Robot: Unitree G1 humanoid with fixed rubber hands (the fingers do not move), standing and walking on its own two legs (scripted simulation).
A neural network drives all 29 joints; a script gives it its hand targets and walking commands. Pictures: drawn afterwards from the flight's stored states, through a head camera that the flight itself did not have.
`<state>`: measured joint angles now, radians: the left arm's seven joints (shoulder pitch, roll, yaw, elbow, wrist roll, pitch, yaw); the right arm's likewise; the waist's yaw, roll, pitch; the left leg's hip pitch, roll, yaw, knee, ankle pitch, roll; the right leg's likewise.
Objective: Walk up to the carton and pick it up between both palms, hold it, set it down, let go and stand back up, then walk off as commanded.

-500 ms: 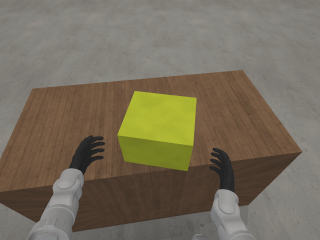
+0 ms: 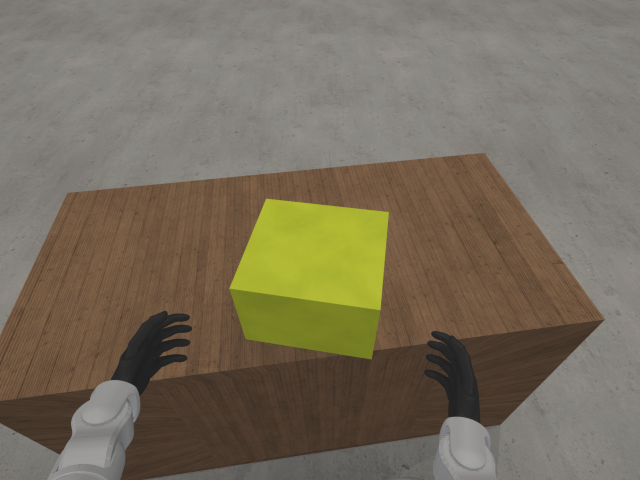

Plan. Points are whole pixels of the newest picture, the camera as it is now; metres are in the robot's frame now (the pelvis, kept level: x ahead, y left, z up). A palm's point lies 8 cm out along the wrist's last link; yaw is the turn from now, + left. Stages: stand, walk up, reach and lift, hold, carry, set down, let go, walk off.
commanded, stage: set down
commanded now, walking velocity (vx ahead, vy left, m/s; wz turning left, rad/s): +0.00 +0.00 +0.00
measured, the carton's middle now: (316, 276) +0.46 -0.01 -0.08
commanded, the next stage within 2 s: let go in 1.70 s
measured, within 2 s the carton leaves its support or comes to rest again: neither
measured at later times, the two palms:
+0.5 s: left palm (155, 371) +0.28 +0.22 -0.02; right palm (470, 407) +0.20 -0.18 -0.04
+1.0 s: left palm (140, 393) +0.25 +0.23 -0.02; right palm (491, 411) +0.20 -0.21 -0.04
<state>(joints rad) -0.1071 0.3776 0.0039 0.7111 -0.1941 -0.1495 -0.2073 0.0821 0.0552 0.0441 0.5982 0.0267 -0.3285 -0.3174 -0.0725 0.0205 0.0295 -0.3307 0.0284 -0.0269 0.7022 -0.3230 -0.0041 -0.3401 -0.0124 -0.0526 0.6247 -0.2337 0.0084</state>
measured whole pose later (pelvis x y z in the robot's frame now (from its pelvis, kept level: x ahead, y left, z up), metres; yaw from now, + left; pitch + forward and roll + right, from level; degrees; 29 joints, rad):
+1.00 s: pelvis +0.05 -0.02 +0.02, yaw +0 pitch -4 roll +0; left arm 0.13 0.37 0.05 0.51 -0.12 0.03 -0.18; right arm 0.26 -0.08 0.10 0.54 0.03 -0.31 -0.16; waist -0.07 0.01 0.07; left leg -0.13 0.03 -0.03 0.47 -0.28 -0.04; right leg -0.19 -0.01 -0.05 0.50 -0.25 -0.01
